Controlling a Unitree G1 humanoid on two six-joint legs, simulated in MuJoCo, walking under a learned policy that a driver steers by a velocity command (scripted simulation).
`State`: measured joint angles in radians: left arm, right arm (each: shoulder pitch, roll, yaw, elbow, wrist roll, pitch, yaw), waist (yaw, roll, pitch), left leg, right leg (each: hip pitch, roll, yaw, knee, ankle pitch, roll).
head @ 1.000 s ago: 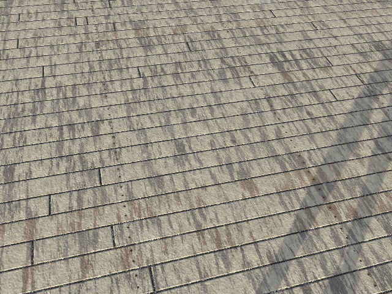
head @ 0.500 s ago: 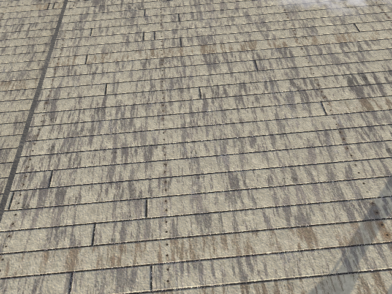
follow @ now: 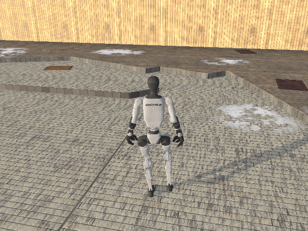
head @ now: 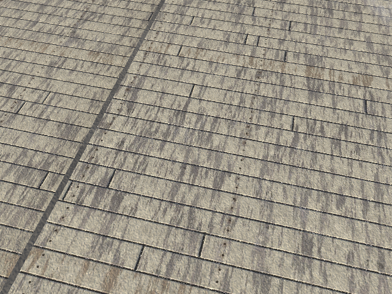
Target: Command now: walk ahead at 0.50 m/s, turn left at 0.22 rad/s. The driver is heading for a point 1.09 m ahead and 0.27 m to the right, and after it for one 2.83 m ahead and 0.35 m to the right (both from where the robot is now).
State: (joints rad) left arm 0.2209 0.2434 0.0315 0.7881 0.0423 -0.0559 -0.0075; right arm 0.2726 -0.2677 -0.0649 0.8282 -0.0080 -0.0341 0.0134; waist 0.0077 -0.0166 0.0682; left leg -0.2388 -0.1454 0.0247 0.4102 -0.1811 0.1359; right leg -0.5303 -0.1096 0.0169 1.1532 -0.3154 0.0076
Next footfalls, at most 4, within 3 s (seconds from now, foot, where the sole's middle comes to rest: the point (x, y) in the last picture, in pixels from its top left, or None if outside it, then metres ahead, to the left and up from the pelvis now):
0.38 right None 0.37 -0.12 -0.77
0.90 left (217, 223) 0.70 -0.05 -0.77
1.38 right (296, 201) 0.80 -0.35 -0.77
1.92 left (263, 135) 1.13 -0.26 -0.77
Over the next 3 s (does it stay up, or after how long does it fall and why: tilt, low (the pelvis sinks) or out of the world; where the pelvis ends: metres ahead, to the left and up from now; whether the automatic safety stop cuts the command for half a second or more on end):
stays up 1.50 -0.29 -0.01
